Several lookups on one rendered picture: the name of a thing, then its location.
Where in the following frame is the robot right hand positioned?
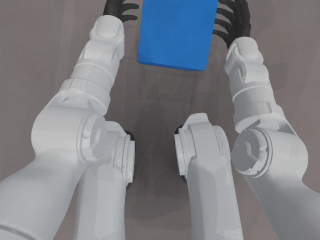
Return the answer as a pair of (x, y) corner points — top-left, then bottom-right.
(212, 0), (252, 50)

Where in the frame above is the robot left thigh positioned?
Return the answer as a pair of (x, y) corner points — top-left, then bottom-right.
(73, 130), (135, 240)

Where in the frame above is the left robot forearm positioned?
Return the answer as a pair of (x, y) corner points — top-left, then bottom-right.
(31, 15), (125, 145)

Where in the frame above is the right robot forearm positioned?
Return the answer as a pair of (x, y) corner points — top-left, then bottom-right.
(224, 36), (299, 138)

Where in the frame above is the robot left upper arm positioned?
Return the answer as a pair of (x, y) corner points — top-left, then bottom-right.
(0, 105), (108, 240)

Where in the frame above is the robot left hand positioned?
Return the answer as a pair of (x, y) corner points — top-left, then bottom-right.
(103, 0), (139, 23)

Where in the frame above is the robot right shin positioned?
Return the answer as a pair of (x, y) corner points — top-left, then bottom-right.
(182, 113), (231, 177)

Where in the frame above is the robot right upper arm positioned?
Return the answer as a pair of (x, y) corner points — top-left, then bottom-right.
(230, 127), (320, 240)

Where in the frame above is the carton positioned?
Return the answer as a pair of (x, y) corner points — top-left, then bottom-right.
(137, 0), (219, 71)

